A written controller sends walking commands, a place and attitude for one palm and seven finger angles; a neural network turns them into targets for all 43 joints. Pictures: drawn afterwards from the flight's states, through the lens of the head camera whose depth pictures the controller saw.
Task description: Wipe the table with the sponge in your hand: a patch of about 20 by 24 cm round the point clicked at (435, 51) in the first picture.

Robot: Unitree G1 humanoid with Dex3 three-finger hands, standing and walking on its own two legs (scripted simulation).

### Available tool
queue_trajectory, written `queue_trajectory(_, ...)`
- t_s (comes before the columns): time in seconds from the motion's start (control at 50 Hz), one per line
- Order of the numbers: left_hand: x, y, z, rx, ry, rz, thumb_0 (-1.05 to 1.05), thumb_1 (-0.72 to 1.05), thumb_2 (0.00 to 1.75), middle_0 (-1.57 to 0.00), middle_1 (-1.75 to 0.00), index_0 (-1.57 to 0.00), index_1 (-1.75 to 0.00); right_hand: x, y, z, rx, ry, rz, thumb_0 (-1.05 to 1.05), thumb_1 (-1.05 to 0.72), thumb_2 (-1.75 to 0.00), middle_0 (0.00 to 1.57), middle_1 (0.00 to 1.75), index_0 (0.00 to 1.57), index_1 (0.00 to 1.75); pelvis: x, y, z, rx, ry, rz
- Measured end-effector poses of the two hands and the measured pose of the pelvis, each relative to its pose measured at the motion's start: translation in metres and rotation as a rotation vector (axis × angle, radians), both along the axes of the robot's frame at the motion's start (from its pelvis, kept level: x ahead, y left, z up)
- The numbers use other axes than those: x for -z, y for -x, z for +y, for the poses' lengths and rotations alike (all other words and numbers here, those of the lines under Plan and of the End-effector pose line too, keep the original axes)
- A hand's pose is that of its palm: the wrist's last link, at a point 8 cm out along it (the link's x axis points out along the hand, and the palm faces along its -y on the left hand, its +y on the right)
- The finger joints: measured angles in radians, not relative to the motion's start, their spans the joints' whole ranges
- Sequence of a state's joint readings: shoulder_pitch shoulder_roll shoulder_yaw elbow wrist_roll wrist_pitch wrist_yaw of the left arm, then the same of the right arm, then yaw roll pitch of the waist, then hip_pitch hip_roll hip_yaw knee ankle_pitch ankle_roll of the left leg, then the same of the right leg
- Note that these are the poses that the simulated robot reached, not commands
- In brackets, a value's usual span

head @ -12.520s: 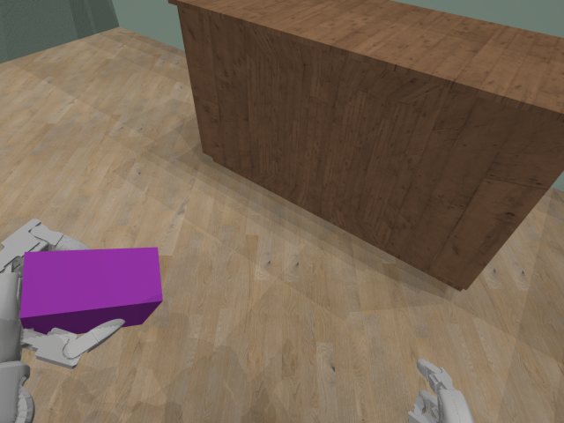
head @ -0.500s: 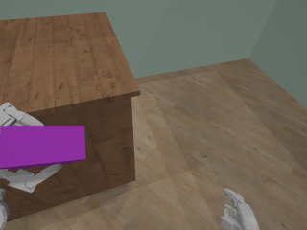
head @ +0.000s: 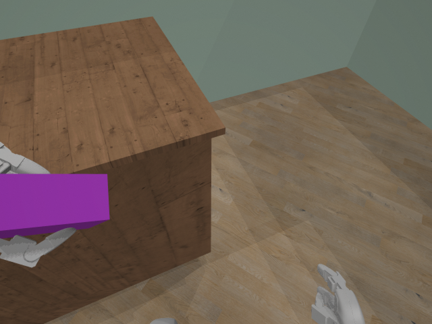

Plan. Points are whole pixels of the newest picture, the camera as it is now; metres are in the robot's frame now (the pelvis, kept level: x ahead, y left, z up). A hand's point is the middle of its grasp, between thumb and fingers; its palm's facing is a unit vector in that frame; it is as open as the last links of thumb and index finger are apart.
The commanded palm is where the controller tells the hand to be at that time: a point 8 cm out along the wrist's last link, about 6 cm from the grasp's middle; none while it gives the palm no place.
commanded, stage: shuffle to correct the standing spot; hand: left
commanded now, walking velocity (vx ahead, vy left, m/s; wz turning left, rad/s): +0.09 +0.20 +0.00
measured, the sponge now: (66, 205) +0.24 +0.22 +0.16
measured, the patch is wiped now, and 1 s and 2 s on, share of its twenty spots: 0.00 0.00 0.00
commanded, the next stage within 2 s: come to a stop and stand still in 1.34 s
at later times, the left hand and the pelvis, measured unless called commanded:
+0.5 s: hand out of the picture +0.20 +0.33 +0.20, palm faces +0.39 -0.82 -0.42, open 10.2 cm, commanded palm +0.15 +0.38 +0.20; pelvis -0.01 +0.10 +0.02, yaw -1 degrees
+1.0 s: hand out of the picture +0.20 +0.45 +0.19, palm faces +0.42 -0.81 -0.41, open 10.2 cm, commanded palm +0.16 +0.49 +0.20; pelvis +0.00 +0.21 +0.02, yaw +0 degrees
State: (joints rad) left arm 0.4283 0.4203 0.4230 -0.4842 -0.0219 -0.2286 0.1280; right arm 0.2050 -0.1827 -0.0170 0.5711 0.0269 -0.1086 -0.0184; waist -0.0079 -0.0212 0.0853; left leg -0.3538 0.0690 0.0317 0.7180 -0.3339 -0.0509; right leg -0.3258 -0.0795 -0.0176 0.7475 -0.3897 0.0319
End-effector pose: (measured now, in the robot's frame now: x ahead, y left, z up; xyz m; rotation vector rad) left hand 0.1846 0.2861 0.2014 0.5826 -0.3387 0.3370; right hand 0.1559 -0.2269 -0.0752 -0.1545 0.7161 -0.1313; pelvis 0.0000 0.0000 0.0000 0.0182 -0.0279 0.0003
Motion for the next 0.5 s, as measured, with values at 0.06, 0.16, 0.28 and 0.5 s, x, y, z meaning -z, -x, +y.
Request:
queue_trajectory(0.06,-0.003,0.005,0.005,0.024,0.022,-0.015,-0.01,-0.51,1.01,-0.72,-1.37,-0.74,-1.35,0.004,0.007,0.020,-0.029,-0.013,0.041,0.02,-0.90,-0.90,0.20,0.30,0.20,0.30,-0.003,0.000,0.016,-0.013,0.012,0.002)
queue_trajectory(0.16,-0.005,0.013,0.036,0.050,0.012,-0.056,-0.01,-0.51,1.01,-0.72,-1.37,-0.74,-1.35,0.005,0.013,0.046,-0.026,0.022,0.078,0.02,-0.90,-0.90,0.20,0.30,0.20,0.30,0.001,0.001,0.048,-0.003,0.011,0.004)
queue_trajectory(0.28,-0.004,0.012,0.071,-0.017,0.056,-0.022,-0.01,-0.51,1.01,-0.72,-1.37,-0.74,-1.35,-0.004,0.018,0.077,-0.010,-0.010,0.048,0.02,-0.90,-0.90,0.20,0.30,0.20,0.30,-0.010,0.005,0.068,0.012,0.014,0.006)
queue_trajectory(0.5,-0.009,0.022,0.086,0.007,0.079,0.014,-0.01,-0.51,1.01,-0.72,-1.37,-0.74,-1.35,-0.008,0.017,0.096,-0.048,0.008,0.045,0.02,-0.90,-0.90,0.20,0.30,0.20,0.30,-0.016,0.013,0.099,0.016,0.011,0.010)
